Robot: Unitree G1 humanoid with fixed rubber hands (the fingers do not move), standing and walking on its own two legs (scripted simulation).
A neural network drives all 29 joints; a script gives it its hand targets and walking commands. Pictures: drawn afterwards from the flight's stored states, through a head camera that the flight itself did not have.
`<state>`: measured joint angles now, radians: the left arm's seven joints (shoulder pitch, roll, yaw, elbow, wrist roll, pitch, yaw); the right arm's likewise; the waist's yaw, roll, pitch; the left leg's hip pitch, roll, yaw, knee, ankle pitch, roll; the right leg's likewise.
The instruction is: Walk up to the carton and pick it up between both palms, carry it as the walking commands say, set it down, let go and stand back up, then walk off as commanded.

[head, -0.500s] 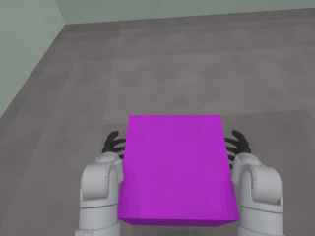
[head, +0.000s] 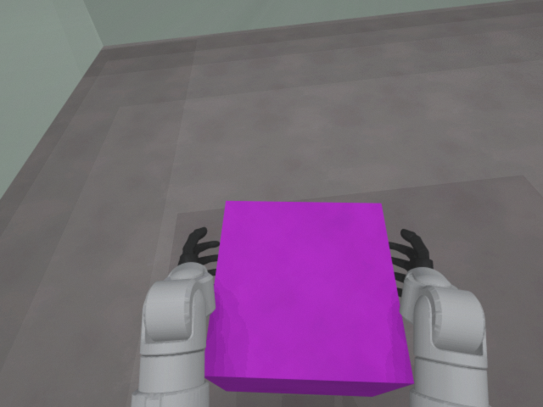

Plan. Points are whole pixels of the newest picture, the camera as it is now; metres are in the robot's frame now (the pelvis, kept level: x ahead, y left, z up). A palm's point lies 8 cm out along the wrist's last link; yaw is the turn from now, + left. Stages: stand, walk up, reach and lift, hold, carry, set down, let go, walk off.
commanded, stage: carry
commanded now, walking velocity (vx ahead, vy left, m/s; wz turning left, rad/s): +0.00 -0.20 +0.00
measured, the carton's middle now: (300, 301) +0.29 +0.00 +0.00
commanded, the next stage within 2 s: none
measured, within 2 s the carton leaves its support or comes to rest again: neither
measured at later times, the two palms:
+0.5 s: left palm (247, 348) +0.19 +0.06 +0.09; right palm (514, 337) +0.21 -0.24 +0.08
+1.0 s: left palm out of the picture +0.10 -0.05 +0.07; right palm out of the picture +0.10 -0.35 +0.07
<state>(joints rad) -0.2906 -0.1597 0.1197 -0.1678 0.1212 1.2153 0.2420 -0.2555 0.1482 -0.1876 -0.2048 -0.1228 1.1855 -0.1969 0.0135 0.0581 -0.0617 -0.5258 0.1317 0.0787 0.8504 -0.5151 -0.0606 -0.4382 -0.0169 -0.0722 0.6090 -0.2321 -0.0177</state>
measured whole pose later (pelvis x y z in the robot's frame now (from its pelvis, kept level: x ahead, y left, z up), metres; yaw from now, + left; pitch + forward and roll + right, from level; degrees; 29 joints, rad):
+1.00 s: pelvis -0.18 -0.20 -0.01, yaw +1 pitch +2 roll -1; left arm -0.30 -0.16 0.15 -0.16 0.15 1.21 0.21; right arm -0.28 0.16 -0.19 -0.18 -0.10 1.19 -0.23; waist 0.00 0.00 -0.06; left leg -0.44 0.08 0.12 0.88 -0.50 -0.03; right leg -0.50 0.03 -0.18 0.59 -0.14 -0.12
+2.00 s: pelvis -0.35 -0.41 -0.01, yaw +2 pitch +4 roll -1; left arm -0.30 -0.16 0.14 -0.21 0.16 1.20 0.19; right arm -0.28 0.16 -0.18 -0.24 -0.07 1.18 -0.25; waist -0.02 -0.02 -0.06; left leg -0.37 0.04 0.14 0.70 -0.43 0.00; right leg -0.52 0.02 -0.16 0.63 -0.19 -0.10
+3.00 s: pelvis -0.49 -0.48 +0.00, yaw +2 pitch -1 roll -1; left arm -0.28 -0.14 0.14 -0.13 0.14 1.26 0.22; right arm -0.28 0.16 -0.18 -0.11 -0.11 1.22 -0.22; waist 0.02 -0.03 -0.08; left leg -0.45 0.07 0.09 0.59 -0.13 0.01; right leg -0.51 -0.02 -0.07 0.86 -0.34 -0.01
